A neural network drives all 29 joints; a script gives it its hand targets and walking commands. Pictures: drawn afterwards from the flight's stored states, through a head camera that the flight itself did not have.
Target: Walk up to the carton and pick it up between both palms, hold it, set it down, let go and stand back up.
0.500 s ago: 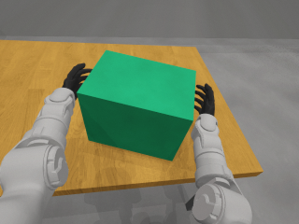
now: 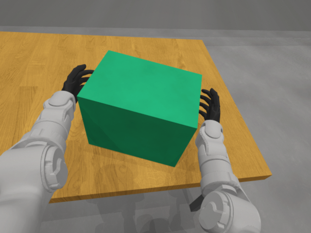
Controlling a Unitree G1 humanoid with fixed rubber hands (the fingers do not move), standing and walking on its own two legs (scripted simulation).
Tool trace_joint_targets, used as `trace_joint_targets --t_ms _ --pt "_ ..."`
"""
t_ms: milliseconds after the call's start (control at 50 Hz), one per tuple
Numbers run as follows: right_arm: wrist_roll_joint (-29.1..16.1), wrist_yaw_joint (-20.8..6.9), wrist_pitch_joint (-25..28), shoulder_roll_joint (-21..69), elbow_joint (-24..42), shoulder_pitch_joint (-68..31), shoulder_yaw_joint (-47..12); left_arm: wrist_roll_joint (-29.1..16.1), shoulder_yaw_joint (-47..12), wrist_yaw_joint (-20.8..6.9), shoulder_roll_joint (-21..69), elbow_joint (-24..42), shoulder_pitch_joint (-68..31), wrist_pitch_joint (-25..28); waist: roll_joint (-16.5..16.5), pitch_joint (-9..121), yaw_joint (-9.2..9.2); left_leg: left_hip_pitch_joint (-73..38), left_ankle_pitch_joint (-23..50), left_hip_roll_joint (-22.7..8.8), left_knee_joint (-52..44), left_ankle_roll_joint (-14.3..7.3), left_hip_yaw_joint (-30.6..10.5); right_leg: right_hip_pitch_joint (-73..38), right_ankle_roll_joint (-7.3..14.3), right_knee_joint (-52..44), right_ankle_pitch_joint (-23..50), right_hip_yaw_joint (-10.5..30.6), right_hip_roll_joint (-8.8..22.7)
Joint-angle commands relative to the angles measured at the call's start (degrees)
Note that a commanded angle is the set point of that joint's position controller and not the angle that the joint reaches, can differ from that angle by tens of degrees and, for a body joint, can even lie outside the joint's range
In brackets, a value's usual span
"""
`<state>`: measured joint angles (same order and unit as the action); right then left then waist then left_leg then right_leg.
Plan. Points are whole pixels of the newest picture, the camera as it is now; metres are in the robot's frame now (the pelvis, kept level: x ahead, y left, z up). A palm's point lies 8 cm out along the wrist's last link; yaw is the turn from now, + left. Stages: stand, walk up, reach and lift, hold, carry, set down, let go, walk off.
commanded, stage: set down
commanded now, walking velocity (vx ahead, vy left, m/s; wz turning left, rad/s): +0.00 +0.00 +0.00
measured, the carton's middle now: (142, 110) +0.47 -0.05 +0.03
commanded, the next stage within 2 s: none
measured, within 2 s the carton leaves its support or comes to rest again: neither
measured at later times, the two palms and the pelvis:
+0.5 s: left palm (69, 98) +0.47 +0.14 +0.09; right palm (210, 121) +0.37 -0.21 +0.08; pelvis -0.02 +0.00 +0.00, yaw +0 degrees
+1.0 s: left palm (69, 98) +0.48 +0.14 +0.09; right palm (209, 121) +0.37 -0.21 +0.08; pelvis -0.01 +0.00 -0.01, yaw +1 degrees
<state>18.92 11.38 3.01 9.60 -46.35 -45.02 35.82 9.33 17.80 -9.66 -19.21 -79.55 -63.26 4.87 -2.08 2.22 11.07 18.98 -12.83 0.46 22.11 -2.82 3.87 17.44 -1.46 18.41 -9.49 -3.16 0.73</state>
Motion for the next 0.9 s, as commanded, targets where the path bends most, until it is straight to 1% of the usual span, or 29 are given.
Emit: trace_joint_targets --t_ms 0,20,40,80,140,160,180,200,220,260,320,340,380,400,440,480,500,520,540,560,580,600,620,640,660,680,720,800,880 --pt "1.4 -9.4 3.5 24.8 0.2 -36.0 -18.3 0.9 -4.0 -8.8 26.3 6.8 -38.9 4.3 10.2 39.9 -0.19 -16.3 34.0 -1.7 4.0 6.9 -1.3 -16.6 0.3 5.4 32.1 -0.5 -1.1" --pt "1.5 -9.3 3.3 24.7 0.0 -35.7 -17.9 1.0 -3.9 -8.8 26.3 6.7 -38.5 4.5 9.9 39.6 -0.01 -14.4 30.7 -1.4 3.2 6.4 -1.2 -17.7 0.6 5.4 32.1 -0.4 -0.9" --pt "1.5 -9.4 3.4 24.6 0.5 -35.8 -17.9 1.1 -4.0 -8.7 26.4 6.5 -38.2 4.6 10.3 38.5 -0.06 -13.6 29.3 -1.6 2.8 6.4 -1.5 -17.8 0.5 5.8 32.1 -0.2 -0.6" --pt "1.9 -9.0 3.7 25.2 0.4 -36.5 -17.2 0.2 -5.1 -8.7 26.7 6.5 -39.6 5.2 10.4 38.6 0.92 -14.1 28.7 -1.7 3.1 6.9 -1.7 -16.2 0.0 5.8 31.5 -0.6 -0.5" --pt "2.0 -8.9 3.9 24.9 -1.0 -36.7 -16.6 0.1 -5.1 -8.8 26.8 5.2 -39.7 5.6 10.9 39.4 0.88 -13.8 28.7 -1.8 3.8 7.1 -1.8 -14.8 0.5 5.9 30.6 -0.7 -0.6" --pt "1.8 -9.0 4.0 24.6 -1.2 -36.8 -16.5 -0.1 -5.5 -8.8 27.4 4.7 -39.1 5.6 11.0 38.6 1.26 -14.5 29.3 -2.0 3.9 7.3 -2.0 -14.1 0.5 5.9 30.5 -1.0 -0.9" --pt "1.6 -9.0 4.0 24.2 -1.8 -36.5 -16.5 0.5 -4.5 -8.9 26.8 3.3 -38.1 5.5 11.1 37.3 0.52 -13.6 29.0 -1.7 4.2 7.1 -2.0 -14.2 0.6 5.9 30.7 -0.7 -0.7" --pt "1.8 -8.9 3.5 24.4 -2.3 -35.9 -16.3 1.2 -3.3 -9.3 26.0 2.3 -37.6 5.3 9.9 35.8 0.59 -11.5 25.5 -1.3 3.6 6.3 -1.5 -15.8 0.4 5.8 30.9 -0.3 -0.3" --pt "1.8 -8.9 3.6 24.7 -0.9 -36.2 -16.5 1.1 -3.1 -9.4 26.1 3.2 -37.7 5.5 9.2 36.8 0.54 -9.8 24.0 -1.2 2.8 5.8 -1.6 -17.4 0.0 6.5 32.3 -0.3 -0.2" --pt "2.5 -8.9 2.9 24.6 -1.4 -35.9 -15.4 0.8 -3.1 -9.4 25.5 3.2 -38.9 5.9 8.9 36.2 1.18 -7.9 18.9 -1.2 1.4 5.3 -1.8 -17.7 0.0 6.4 30.0 0.1 0.3" --pt "3.0 -9.0 3.0 24.5 -2.0 -35.9 -14.7 0.1 -3.6 -9.3 25.5 3.5 -40.2 6.5 8.6 36.9 1.77 -10.9 20.6 -1.8 1.9 5.9 -2.1 -14.2 -0.2 6.1 27.5 -0.7 -0.2" --pt "3.1 -9.1 2.7 24.4 -2.2 -35.5 -14.8 0.7 -2.5 -9.5 24.9 2.5 -39.5 6.5 7.6 35.7 1.26 -10.0 18.4 -1.4 1.9 5.1 -1.7 -14.6 0.1 5.7 26.8 -0.4 0.0" --pt "3.5 -9.0 2.8 24.4 -2.1 -35.8 -14.0 0.7 -2.6 -9.5 25.1 2.3 -39.2 6.6 8.1 35.1 1.86 -8.8 18.2 -1.8 1.5 5.3 -2.3 -14.2 -0.1 6.3 26.5 -0.4 0.0" --pt "3.6 -8.9 3.0 24.2 -2.1 -35.9 -13.8 0.8 -2.6 -9.4 25.1 1.9 -39.2 6.6 9.0 35.1 1.6 -9.3 18.5 -1.8 1.9 5.6 -2.1 -13.2 0.0 6.0 25.6 -0.6 0.0" --pt "4.0 -9.0 2.6 24.2 -3.4 -34.6 -13.1 1.5 -1.6 -9.5 24.8 1.2 -38.6 6.5 9.2 33.9 1.37 -10.2 17.6 -2.1 1.8 5.7 -2.4 -11.0 0.2 5.5 22.7 -0.9 -0.1" --pt "4.2 -9.2 3.2 24.1 -3.3 -35.2 -12.3 1.3 -2.5 -9.2 25.6 1.9 -39.6 6.8 10.7 35.8 1.44 -12.5 20.4 -2.5 3.0 6.8 -2.7 -8.2 0.6 5.2 21.9 -1.5 -0.5" --pt "4.7 -9.1 3.5 23.8 -4.2 -35.0 -11.7 1.5 -2.7 -9.3 25.9 1.4 -39.6 6.9 11.4 36.7 1.89 -13.2 21.2 -2.1 3.7 7.0 -2.3 -7.4 0.9 5.0 22.7 -1.5 -0.6" --pt "4.8 -9.2 3.5 23.6 -4.6 -34.9 -11.6 1.9 -1.9 -9.3 25.7 0.6 -38.9 6.9 11.0 35.6 1.48 -13.0 21.1 -2.2 3.8 6.9 -2.4 -7.7 1.1 5.1 22.5 -1.6 -0.8" --pt "4.7 -9.2 3.4 23.7 -5.6 -33.7 -11.6 2.3 -2.1 -9.3 25.7 0.9 -38.5 6.9 12.1 35.0 1.85 -13.4 22.7 -2.3 4.1 7.3 -2.5 -7.5 1.0 5.4 23.4 -1.6 -0.8" --pt "4.5 -9.5 3.4 23.9 -5.4 -33.4 -12.5 2.9 -0.8 -9.4 25.3 1.0 -37.6 7.0 11.7 34.3 0.72 -13.2 23.4 -2.2 4.0 7.0 -2.4 -8.5 1.1 5.4 23.7 -1.6 -0.8" --pt "4.2 -9.7 3.6 23.7 -5.2 -33.4 -12.6 2.8 -1.3 -9.4 25.4 1.3 -37.7 7.1 11.8 34.5 1.01 -13.3 24.2 -2.3 4.1 7.1 -2.5 -8.5 1.0 5.5 24.4 -1.5 -0.9" --pt "4.7 -9.7 3.8 23.4 -5.7 -33.6 -11.9 2.5 -1.7 -9.3 25.7 1.7 -38.2 7.3 12.1 34.4 1.79 -14.0 25.2 -2.6 4.2 7.7 -2.9 -7.1 0.8 5.5 23.3 -1.7 -0.9" --pt "4.5 -9.7 3.8 23.6 -6.0 -33.4 -12.1 2.7 -1.7 -9.2 25.6 1.7 -38.0 7.3 12.3 33.9 1.41 -15.0 26.3 -2.6 4.5 7.9 -2.9 -6.6 0.9 5.3 22.9 -1.9 -1.1" --pt "5.3 -9.6 5.0 23.2 -7.4 -31.5 -11.2 2.4 -3.6 -8.8 25.8 1.9 -36.0 7.4 11.1 36.6 2.87 -17.7 26.6 -3.0 5.1 8.0 -3.5 -3.4 0.3 4.9 22.4 -2.2 -1.6" --pt "5.4 -9.5 5.6 22.8 -8.5 -30.9 -10.9 2.6 -3.6 -8.6 25.4 1.6 -35.7 7.6 11.8 35.5 2.21 -18.3 27.4 -2.9 5.7 8.3 -3.3 -2.1 0.6 4.5 21.5 -2.4 -1.8" --pt "5.4 -9.5 5.9 22.9 -8.7 -31.0 -10.7 2.8 -3.5 -8.6 25.5 1.5 -35.7 7.7 11.4 35.0 2.3 -18.6 27.8 -2.9 6.0 8.3 -3.4 -1.7 0.7 4.3 21.1 -2.6 -2.0" --pt "5.6 -9.5 6.1 22.8 -9.5 -30.6 -10.4 3.4 -2.9 -8.7 25.2 0.1 -35.0 7.6 10.7 32.7 2.22 -16.2 26.1 -2.5 6.1 7.9 -3.1 -3.1 0.7 4.4 22.2 -2.3 -1.7" --pt "5.4 -9.1 5.8 22.6 -9.4 -29.4 -10.5 4.1 -2.3 -9.2 24.3 -0.8 -33.7 7.4 9.6 29.9 2.55 -10.5 19.7 -1.7 4.4 6.8 -2.6 -6.9 0.1 5.1 24.5 -1.6 -0.7" --pt "5.1 -8.9 5.9 22.4 -9.6 -28.6 -10.4 4.6 -2.2 -9.3 24.0 -0.6 -33.1 7.0 10.2 29.3 2.65 -10.3 18.9 -1.7 4.2 6.9 -2.6 -6.0 0.1 5.2 23.5 -1.8 -0.7"
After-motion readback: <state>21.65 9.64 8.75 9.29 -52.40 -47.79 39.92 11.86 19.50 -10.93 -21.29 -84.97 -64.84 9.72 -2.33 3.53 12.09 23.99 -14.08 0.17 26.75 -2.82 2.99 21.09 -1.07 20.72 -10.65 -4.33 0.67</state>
